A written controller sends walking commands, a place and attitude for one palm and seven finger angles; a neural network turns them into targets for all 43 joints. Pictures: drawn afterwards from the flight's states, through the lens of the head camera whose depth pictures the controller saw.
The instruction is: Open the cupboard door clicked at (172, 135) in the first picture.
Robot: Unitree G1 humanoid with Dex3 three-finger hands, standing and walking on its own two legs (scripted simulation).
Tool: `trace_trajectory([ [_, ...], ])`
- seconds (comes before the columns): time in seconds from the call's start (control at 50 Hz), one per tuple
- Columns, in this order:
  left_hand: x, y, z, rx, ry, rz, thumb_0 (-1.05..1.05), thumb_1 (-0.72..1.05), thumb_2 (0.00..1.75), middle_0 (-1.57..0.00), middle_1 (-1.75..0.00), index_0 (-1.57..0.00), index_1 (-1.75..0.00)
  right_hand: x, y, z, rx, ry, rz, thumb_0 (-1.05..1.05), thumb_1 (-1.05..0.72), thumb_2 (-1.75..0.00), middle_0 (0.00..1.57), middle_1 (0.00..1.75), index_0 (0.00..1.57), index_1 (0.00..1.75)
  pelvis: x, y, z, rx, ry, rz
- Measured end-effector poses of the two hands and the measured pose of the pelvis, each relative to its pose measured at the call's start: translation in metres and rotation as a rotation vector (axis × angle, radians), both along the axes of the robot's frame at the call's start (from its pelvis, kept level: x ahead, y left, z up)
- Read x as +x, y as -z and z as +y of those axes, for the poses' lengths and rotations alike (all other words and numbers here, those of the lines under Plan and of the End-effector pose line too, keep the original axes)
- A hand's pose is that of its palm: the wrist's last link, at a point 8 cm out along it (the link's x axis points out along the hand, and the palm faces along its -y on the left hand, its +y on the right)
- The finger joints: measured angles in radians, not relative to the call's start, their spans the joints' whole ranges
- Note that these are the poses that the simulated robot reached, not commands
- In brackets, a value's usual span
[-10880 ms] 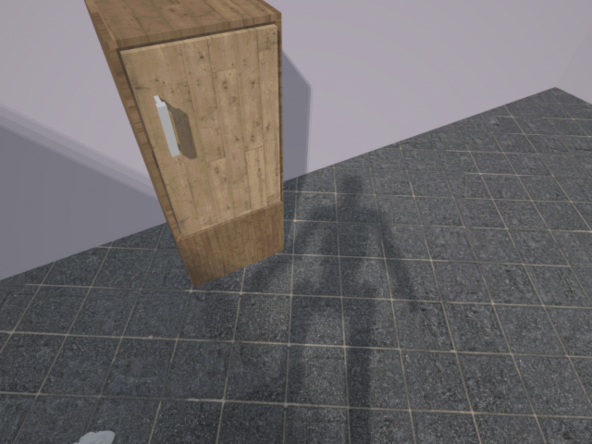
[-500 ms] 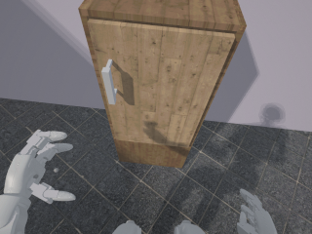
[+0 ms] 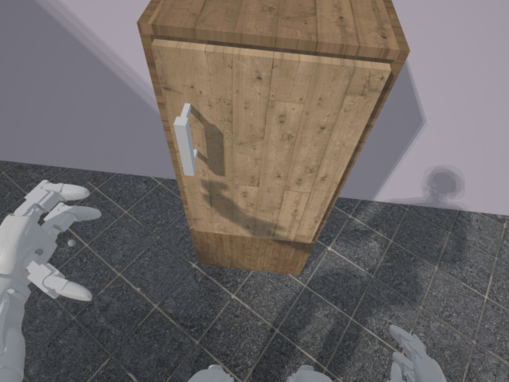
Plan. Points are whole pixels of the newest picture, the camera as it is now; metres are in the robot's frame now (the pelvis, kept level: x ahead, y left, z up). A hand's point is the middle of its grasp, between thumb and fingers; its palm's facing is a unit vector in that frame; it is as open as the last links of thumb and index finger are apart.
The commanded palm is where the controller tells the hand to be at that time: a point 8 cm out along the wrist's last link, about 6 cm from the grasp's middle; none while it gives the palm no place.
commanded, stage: raise the hand with hooked fingers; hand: left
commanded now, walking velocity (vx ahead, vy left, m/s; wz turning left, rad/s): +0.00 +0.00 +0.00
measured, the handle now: (188, 141) +0.52 +0.16 +0.04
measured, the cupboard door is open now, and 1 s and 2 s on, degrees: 0 0 0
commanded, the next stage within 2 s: move the hooked fingers beside the handle in 0.36 s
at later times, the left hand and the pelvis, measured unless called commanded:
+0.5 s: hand (82, 248) +0.28 +0.26 +0.06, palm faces -0.02 -1.00 -0.04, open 13.9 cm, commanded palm +0.27 +0.31 +0.06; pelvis +0.00 -0.01 +0.00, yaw +0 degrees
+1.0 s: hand (107, 209) +0.35 +0.25 +0.05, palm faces -0.03 -1.00 -0.02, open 13.9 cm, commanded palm +0.33 +0.30 +0.05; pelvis +0.00 -0.02 +0.00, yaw -1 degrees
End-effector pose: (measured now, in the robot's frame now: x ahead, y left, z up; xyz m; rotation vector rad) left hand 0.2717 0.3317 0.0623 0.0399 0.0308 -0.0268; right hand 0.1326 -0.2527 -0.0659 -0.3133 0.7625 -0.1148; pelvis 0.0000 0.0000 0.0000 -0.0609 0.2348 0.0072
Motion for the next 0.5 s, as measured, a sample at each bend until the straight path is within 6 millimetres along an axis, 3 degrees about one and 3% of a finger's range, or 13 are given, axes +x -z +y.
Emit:
trace_trajectory([
  [0.2,-0.002,0.005,-0.010,0.008,-0.001,-0.002,-0.01,-0.50,0.30,-0.30,-1.20,-0.30,-1.20,-0.008,0.000,-0.007,-0.004,0.018,0.017,0.01,-0.90,-0.90,0.21,0.30,0.20,0.30,-0.001,0.000,-0.003,0.005,0.005,0.002],
  [0.5,-0.007,0.002,-0.017,0.004,-0.012,-0.002,-0.01,-0.50,0.30,-0.30,-1.20,-0.31,-1.20,0.006,0.003,-0.005,0.027,-0.005,-0.025,0.01,-0.90,-0.90,0.21,0.30,0.20,0.30,-0.003,0.001,-0.012,0.011,-0.001,-0.004],
])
